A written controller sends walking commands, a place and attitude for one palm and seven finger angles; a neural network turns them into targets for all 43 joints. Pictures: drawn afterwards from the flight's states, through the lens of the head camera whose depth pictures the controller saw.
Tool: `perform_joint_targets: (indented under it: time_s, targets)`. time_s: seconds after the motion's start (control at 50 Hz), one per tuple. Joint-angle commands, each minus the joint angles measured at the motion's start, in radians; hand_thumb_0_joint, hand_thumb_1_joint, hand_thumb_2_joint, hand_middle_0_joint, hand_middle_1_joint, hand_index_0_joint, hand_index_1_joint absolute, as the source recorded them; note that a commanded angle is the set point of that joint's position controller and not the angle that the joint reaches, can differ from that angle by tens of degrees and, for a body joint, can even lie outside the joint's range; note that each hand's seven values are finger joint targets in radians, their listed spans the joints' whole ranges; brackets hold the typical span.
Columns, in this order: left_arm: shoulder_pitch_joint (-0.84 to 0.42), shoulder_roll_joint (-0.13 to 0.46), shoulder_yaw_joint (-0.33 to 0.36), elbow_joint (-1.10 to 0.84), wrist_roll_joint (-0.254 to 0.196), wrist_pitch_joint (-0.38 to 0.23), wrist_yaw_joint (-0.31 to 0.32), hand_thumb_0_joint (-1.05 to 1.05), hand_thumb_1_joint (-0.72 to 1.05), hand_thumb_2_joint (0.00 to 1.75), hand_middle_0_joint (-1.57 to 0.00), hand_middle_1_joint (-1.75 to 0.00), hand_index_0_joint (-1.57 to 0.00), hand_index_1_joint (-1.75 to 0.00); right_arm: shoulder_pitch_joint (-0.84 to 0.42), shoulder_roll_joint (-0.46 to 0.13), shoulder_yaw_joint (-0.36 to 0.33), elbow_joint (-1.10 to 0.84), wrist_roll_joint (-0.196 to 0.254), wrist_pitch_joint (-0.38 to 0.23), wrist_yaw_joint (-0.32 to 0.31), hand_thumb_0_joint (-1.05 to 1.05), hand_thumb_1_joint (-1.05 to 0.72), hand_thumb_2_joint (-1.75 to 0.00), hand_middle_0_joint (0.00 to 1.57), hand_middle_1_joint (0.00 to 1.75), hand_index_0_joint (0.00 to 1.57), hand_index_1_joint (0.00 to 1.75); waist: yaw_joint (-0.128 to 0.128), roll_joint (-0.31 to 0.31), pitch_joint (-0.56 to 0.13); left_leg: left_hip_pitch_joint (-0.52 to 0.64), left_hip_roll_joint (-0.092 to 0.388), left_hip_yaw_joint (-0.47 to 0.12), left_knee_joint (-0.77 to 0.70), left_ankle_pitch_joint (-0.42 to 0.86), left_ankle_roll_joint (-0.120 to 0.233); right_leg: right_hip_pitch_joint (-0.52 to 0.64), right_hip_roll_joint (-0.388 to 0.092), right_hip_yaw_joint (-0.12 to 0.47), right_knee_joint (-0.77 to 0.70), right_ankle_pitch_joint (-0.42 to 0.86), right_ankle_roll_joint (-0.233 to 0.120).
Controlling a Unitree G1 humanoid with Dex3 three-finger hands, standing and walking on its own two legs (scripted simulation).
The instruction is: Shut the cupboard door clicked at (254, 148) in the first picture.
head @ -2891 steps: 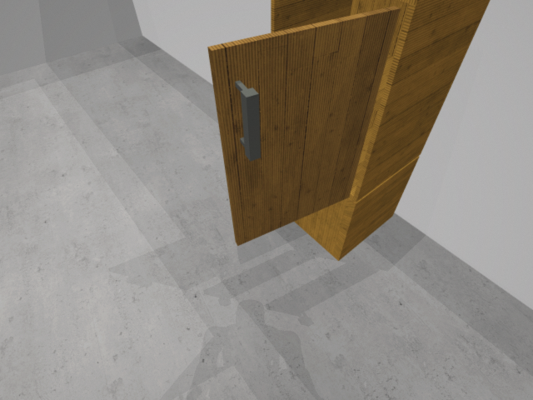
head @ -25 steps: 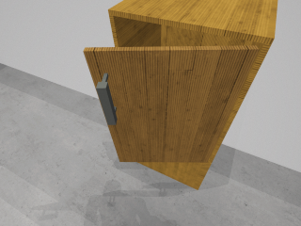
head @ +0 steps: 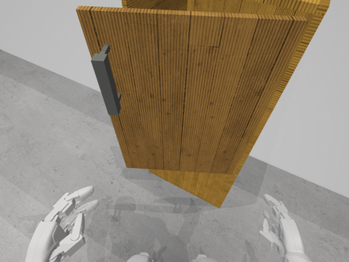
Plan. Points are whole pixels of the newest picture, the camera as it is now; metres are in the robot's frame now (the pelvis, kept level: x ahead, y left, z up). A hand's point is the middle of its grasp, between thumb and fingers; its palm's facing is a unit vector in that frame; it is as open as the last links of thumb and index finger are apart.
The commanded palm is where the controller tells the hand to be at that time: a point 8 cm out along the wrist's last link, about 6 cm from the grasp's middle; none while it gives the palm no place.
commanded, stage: raise the hand and make a fist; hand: left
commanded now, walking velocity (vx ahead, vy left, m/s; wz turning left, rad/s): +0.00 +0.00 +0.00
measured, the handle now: (110, 81) +0.46 +0.19 +0.17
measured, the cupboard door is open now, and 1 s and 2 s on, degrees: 25 25 25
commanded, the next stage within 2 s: bring the fist close to the handle in 1.54 s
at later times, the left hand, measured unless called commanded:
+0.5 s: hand (48, 201) +0.20 +0.24 +0.10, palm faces +0.11 -0.99 -0.06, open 4.0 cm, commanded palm +0.17 +0.28 +0.10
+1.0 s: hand (40, 180) +0.22 +0.24 +0.15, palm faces +0.00 -1.00 -0.04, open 3.1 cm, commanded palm +0.19 +0.30 +0.16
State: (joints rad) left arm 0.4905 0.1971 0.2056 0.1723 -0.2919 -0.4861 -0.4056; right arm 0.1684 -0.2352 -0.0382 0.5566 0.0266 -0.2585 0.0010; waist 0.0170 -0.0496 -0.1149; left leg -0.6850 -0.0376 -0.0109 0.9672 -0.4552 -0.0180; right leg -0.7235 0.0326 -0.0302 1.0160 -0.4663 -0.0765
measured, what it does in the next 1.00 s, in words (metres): shifts its weight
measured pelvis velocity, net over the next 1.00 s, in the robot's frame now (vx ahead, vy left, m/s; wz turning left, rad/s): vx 0.01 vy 0.06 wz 0.02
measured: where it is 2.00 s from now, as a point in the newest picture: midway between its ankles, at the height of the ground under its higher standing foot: outside the picture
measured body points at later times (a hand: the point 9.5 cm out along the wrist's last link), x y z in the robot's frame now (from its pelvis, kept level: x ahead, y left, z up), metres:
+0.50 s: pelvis -0.01 +0.03 +0.01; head +0.02 +0.02 +0.46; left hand +0.19 +0.29 +0.11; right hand +0.14 -0.21 -0.07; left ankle +0.02 +0.13 -0.68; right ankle +0.02 -0.06 -0.68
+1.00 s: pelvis +0.01 +0.06 +0.03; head +0.00 +0.04 +0.48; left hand +0.22 +0.30 +0.15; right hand +0.21 -0.14 -0.02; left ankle +0.02 +0.14 -0.68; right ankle +0.02 -0.06 -0.68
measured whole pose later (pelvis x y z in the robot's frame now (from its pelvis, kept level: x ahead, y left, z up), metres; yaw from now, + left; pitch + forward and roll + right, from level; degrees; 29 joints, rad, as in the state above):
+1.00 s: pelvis +0.01 +0.06 +0.03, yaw +1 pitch +2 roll -1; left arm 0.32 0.26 0.16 -0.24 -0.29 0.00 -0.25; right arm 0.24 -0.23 0.09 0.53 0.05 -0.24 -0.06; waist 0.06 0.05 -0.07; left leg -0.43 -0.06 -0.03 0.78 -0.38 0.06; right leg -0.41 0.01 -0.03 0.73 -0.36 -0.01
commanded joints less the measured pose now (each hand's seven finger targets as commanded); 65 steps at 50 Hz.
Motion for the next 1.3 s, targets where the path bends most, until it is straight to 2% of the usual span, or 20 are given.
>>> perform_joint_targets:
  time_s: [0.0,0.06,0.12,0.18,0.24,0.26,0.32,0.36,0.4,0.46,0.52,0.6,0.66,0.78,0.9,1.0,1.12,1.18,1.26,1.28]
  targets:
    - [-0.138,0.236,0.206,-0.474,-0.082,-0.137,0.071,0.0,0.9,0.9,-0.55,-0.68,-0.55,-0.68,-0.02,-0.088,-0.035,-0.176,-0.004,-0.068,-0.032,0.0,-0.9,-0.9,0.2,0.3,0.2,0.3,0.016,0.183,-0.264,-0.057,-0.008,0.008,0.036,0.125,0.037,0.19,-0.092,0.244,-0.228,0.074,0.085]
    - [-0.302,0.179,0.067,-0.597,-0.078,-0.223,0.083,0.0,0.9,0.9,-0.6,-0.74,-0.6,-0.74,-0.002,-0.105,-0.024,-0.128,-0.005,-0.097,-0.057,0.0,-0.9,-0.9,0.2,0.3,0.2,0.3,-0.069,0.128,-0.213,-0.042,0.019,-0.024,0.079,0.09,0.055,0.083,-0.067,0.24,-0.233,0.014,0.077]
    - [-0.298,0.158,-0.027,-0.45,-0.081,-0.192,0.01,0.0,0.9,0.9,-0.66,-0.8,-0.66,-0.8,0.008,-0.133,-0.011,-0.097,0.012,-0.119,-0.084,0.0,-0.9,-0.9,0.2,0.3,0.2,0.3,-0.108,0.055,-0.087,-0.103,0.031,-0.035,0.082,0.009,0.062,0.037,-0.06,0.227,-0.277,-0.115,0.085]
    - [-0.231,0.198,-0.01,-0.256,-0.08,-0.008,-0.063,0.0,0.9,0.9,-0.71,-0.86,-0.71,-0.86,0.014,-0.155,-0.007,-0.116,0.037,-0.102,-0.105,0.0,-0.9,-0.9,0.2,0.3,0.2,0.3,-0.076,-0.02,-0.037,-0.134,0.027,-0.035,0.037,-0.022,0.068,0.078,-0.074,0.243,-0.346,-0.22,0.104]
    - [-0.165,0.271,0.1,-0.268,-0.092,0.211,-0.047,0.0,0.9,0.9,-0.77,-0.92,-0.77,-0.92,-0.013,-0.147,-0.003,-0.19,0.048,-0.072,-0.114,0.0,-0.9,-0.9,0.2,0.3,0.2,0.3,0.009,0.006,-0.114,-0.098,0.013,-0.026,-0.039,-0.012,0.06,0.212,-0.106,0.246,-0.385,-0.263,0.102]
    - [-0.129,0.305,0.17,-0.282,-0.101,0.257,-0.013,0.0,0.9,0.9,-0.79,-0.94,-0.79,-0.94,-0.032,-0.134,0.0,-0.205,0.045,-0.062,-0.111,0.0,-0.9,-0.9,0.2,0.3,0.2,0.3,0.048,0.027,-0.142,-0.078,0.01,-0.034,-0.053,0.014,0.053,0.263,-0.111,0.246,-0.376,-0.219,0.101]
    - [-0.079,0.261,0.233,-0.478,-0.116,0.262,0.123,0.0,0.9,0.9,-0.84,-1.0,-0.84,-1.0,-0.038,-0.082,0.009,-0.228,0.027,-0.049,-0.092,0.0,-0.9,-0.9,0.2,0.3,0.2,0.3,0.082,0.002,-0.168,-0.022,0.012,-0.031,-0.105,0.1,0.04,0.302,-0.087,0.168,-0.339,-0.078,0.089]
    - [-0.06,0.237,0.225,-0.532,-0.103,0.212,0.193,0.0,0.9,0.9,-0.88,-1.04,-0.88,-1.04,-0.028,-0.076,0.01,-0.22,0.016,-0.055,-0.08,0.0,-0.9,-0.9,0.2,0.3,0.2,0.3,0.083,-0.005,-0.144,-0.002,0.017,-0.035,-0.135,0.142,0.036,0.299,-0.059,0.118,-0.303,0.018,0.075]
    - [-0.055,0.189,0.149,-0.546,-0.073,0.16,0.216,0.0,0.9,0.9,-0.92,-1.08,-0.92,-1.08,0.004,-0.091,0.01,-0.209,0.007,-0.067,-0.066,0.0,-0.9,-0.9,0.2,0.3,0.2,0.3,0.047,0.047,-0.106,0.03,0.019,-0.035,-0.158,0.171,0.04,0.239,-0.038,0.067,-0.268,0.1,0.066]
    - [-0.085,0.137,0.018,-0.537,-0.034,0.124,0.187,0.0,0.9,0.9,-0.97,-1.14,-0.97,-1.14,0.033,-0.122,0.012,-0.193,0.003,-0.085,-0.058,0.0,-0.9,-0.9,0.2,0.3,0.2,0.3,-0.002,0.089,-0.069,0.083,0.022,-0.048,-0.173,0.188,0.051,0.179,-0.017,0.018,-0.237,0.159,0.056]
    - [-0.103,0.139,-0.027,-0.544,-0.03,0.143,0.139,0.0,0.9,0.9,-1.02,-1.2,-1.02,-1.2,0.061,-0.143,0.01,-0.19,0.012,-0.102,-0.067,0.0,-0.9,-0.9,0.2,0.3,0.2,0.3,-0.018,0.089,-0.091,0.125,0.026,-0.067,-0.201,0.156,0.05,0.175,-0.012,-0.006,-0.249,0.137,0.054]
    - [-0.174,0.208,0.035,-0.629,-0.028,0.176,0.153,0.0,0.9,0.9,-1.1,-1.28,-1.1,-1.28,0.05,-0.146,0.014,-0.188,0.02,-0.108,-0.082,0.0,-0.9,-0.9,0.2,0.3,0.2,0.3,-0.001,0.095,-0.13,0.188,0.033,-0.095,-0.253,0.131,0.043,0.216,-0.008,-0.022,-0.262,0.124,0.049]
    - [-0.175,0.248,0.1,-0.688,-0.02,0.182,0.208,0.0,0.9,0.9,-1.15,-1.34,-1.15,-1.34,0.043,-0.135,0.025,-0.182,0.011,-0.101,-0.08,0.0,-0.9,-0.9,0.2,0.3,0.2,0.3,0.035,0.165,-0.166,0.252,0.034,-0.104,-0.275,0.24,0.022,0.258,-0.003,-0.041,-0.242,0.218,0.037]
    - [-0.172,0.149,0.017,-0.619,-0.028,0.281,0.193,0.0,0.9,0.9,-1.26,-1.46,-1.26,-1.46,0.036,-0.127,0.04,-0.177,0.021,-0.069,-0.063,0.0,-0.9,-0.9,0.2,0.3,0.2,0.3,0.022,0.128,-0.072,0.281,0.048,-0.1,-0.316,0.336,-0.003,0.288,-0.002,-0.056,-0.283,0.293,0.044]
    - [-0.286,0.189,0.026,-0.607,-0.019,0.429,0.152,0.0,0.9,0.9,-1.3,-1.5,-1.3,-1.5,0.015,-0.134,0.052,-0.184,0.033,-0.04,-0.077,0.0,-0.9,-0.9,0.2,0.3,0.2,0.3,0.018,0.059,-0.031,0.297,0.047,-0.098,-0.373,0.245,0.017,0.341,-0.005,-0.046,-0.359,0.268,0.047]
    - [-0.404,0.246,0.107,-0.717,-0.032,0.397,0.193,0.0,0.9,0.9,-1.3,-1.5,-1.3,-1.5,-0.009,-0.114,0.064,-0.176,0.023,-0.045,-0.081,0.0,-0.9,-0.9,0.2,0.3,0.2,0.3,0.038,0.138,-0.112,0.379,0.035,-0.085,-0.394,0.308,0.009,0.409,-0.006,-0.039,-0.385,0.302,0.039]
    - [-0.434,0.206,0.055,-0.611,-0.032,0.436,0.172,0.0,0.9,0.9,-1.3,-1.5,-1.3,-1.5,-0.019,-0.119,0.067,-0.138,0.038,-0.049,-0.078,0.0,-0.9,-0.9,0.2,0.3,0.2,0.3,0.026,0.148,-0.032,0.379,0.033,-0.069,-0.424,0.265,0.024,0.418,-0.011,-0.029,-0.443,0.284,0.042]
    - [-0.361,0.17,0.022,-0.509,-0.035,0.518,0.142,0.0,0.9,0.9,-1.3,-1.5,-1.3,-1.5,-0.028,-0.127,0.064,-0.142,0.048,-0.043,-0.079,0.0,-0.9,-0.9,0.2,0.3,0.2,0.3,0.028,0.053,0.047,0.33,0.031,-0.065,-0.446,0.185,0.04,0.419,-0.018,-0.015,-0.491,0.211,0.048]
    - [-0.346,0.255,0.123,-0.562,-0.045,0.548,0.153,0.0,0.9,0.9,-1.3,-1.5,-1.3,-1.5,-0.049,-0.132,0.057,-0.162,0.04,-0.029,-0.084,0.0,-0.9,-0.9,0.2,0.3,0.2,0.3,0.052,-0.002,-0.016,0.338,0.019,-0.042,-0.422,0.225,0.05,0.475,-0.031,0.024,-0.514,0.219,0.055]
    - [-0.373,0.239,0.115,-0.608,-0.045,0.533,0.162,0.0,0.9,0.9,-1.3,-1.5,-1.3,-1.5,-0.057,-0.125,0.058,-0.173,0.036,-0.028,-0.082,0.0,-0.9,-0.9,0.2,0.3,0.2,0.3,0.053,0.019,-0.043,0.345,0.015,-0.036,-0.421,0.242,0.051,0.488,-0.035,0.027,-0.508,0.228,0.057]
